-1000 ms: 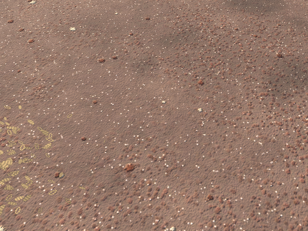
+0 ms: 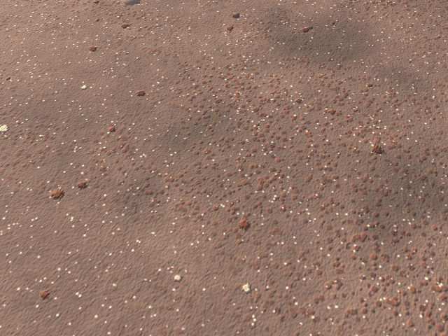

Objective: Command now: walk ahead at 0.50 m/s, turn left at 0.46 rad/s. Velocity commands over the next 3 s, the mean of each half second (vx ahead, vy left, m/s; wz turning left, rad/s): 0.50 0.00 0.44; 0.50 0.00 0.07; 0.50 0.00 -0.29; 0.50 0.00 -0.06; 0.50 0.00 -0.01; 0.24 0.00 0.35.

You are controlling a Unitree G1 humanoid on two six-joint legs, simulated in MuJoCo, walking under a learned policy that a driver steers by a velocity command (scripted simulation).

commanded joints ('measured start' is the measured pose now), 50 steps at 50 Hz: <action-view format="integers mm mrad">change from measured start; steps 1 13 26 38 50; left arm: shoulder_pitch -47 -275 41 33 57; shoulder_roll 134 45 119 154 151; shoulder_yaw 9 -12 38 31 13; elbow -147 -217 -133 -50 -51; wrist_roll -42 6 -15 -27 -55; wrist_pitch -85 -48 -58 -38 -43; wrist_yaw -30 -11 -32 -27 -24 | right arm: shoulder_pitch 315 200 183 -58 294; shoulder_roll -185 -165 -147 -28 -157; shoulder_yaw -63 -52 -20 11 -46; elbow -8 -41 -62 -110 -44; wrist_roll -1 10 14 -8 -16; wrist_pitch -1 21 7 -3 -3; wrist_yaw -24 -70 -62 -40 -47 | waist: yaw -155 -76 62 48 -143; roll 137 73 -96 -82 159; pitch -317 -54 -117 -8 -241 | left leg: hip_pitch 907 254 -264 -43 809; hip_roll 351 109 49 114 438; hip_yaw -751 -295 -206 -62 -605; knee -311 -360 679 27 -307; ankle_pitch -136 197 -288 170 -174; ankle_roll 266 122 -75 -119 168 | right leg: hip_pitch -731 -437 228 -50 -711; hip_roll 11 -24 -339 -177 -31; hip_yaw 197 97 637 179 190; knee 573 -213 -587 -706 426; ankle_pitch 8 524 46 524 -15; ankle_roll -12 74 -252 -201 -20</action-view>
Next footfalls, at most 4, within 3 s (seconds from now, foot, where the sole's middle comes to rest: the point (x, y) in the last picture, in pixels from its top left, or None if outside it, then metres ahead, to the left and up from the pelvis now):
0.44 right None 0.43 -0.09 -0.75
0.94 left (167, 271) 0.63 0.22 -0.75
1.46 right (234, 184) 0.96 0.02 -0.75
2.00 left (168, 125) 1.23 0.28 -0.75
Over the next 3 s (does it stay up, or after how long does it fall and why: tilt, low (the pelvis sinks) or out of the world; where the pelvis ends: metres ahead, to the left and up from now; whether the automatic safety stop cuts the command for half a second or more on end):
stays up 1.52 0.17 0.03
